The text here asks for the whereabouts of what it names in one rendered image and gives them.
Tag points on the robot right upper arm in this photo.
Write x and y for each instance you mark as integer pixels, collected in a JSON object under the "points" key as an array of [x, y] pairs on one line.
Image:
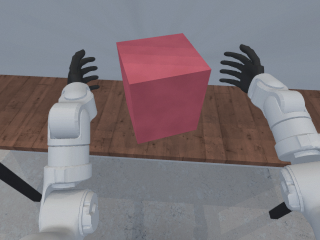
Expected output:
{"points": [[300, 189]]}

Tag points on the robot right hand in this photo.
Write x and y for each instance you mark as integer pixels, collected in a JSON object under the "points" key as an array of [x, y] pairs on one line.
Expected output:
{"points": [[251, 68]]}

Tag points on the table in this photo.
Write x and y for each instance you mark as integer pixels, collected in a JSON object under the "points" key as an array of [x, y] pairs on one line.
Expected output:
{"points": [[230, 130]]}

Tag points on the carton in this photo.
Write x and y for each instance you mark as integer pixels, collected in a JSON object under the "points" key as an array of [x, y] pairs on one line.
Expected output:
{"points": [[165, 81]]}

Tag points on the robot left upper arm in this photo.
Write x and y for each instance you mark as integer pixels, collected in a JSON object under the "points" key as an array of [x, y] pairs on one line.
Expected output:
{"points": [[68, 214]]}

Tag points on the robot left forearm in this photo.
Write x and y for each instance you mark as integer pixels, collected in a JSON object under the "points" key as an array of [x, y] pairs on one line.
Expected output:
{"points": [[68, 138]]}

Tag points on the robot left hand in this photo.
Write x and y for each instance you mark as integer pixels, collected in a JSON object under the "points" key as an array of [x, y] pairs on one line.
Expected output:
{"points": [[76, 73]]}

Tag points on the robot right forearm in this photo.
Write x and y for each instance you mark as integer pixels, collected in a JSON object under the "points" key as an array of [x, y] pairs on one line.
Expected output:
{"points": [[297, 140]]}

